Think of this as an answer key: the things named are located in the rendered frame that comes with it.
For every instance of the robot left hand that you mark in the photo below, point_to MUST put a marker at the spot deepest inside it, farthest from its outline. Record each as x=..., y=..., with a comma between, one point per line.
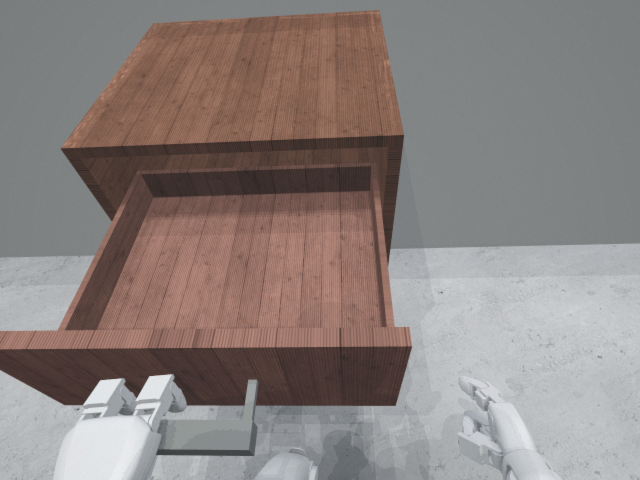
x=104, y=446

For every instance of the handle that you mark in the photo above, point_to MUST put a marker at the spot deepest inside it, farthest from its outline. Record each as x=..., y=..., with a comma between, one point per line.
x=212, y=437

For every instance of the cabinet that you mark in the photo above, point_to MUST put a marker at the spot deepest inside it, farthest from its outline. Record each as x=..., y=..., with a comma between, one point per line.
x=246, y=92

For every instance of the left robot shin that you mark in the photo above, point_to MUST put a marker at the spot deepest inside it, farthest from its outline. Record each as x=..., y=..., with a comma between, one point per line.
x=297, y=451

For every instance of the robot right forearm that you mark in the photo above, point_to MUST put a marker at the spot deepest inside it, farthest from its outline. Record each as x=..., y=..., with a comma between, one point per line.
x=524, y=464

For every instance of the robot right hand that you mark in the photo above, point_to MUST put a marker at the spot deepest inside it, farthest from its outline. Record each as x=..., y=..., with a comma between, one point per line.
x=487, y=441

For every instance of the drawer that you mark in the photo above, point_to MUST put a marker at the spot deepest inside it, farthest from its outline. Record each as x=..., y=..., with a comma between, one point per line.
x=222, y=275

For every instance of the robot left thigh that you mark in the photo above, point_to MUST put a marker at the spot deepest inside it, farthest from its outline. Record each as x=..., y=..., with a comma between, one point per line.
x=288, y=466

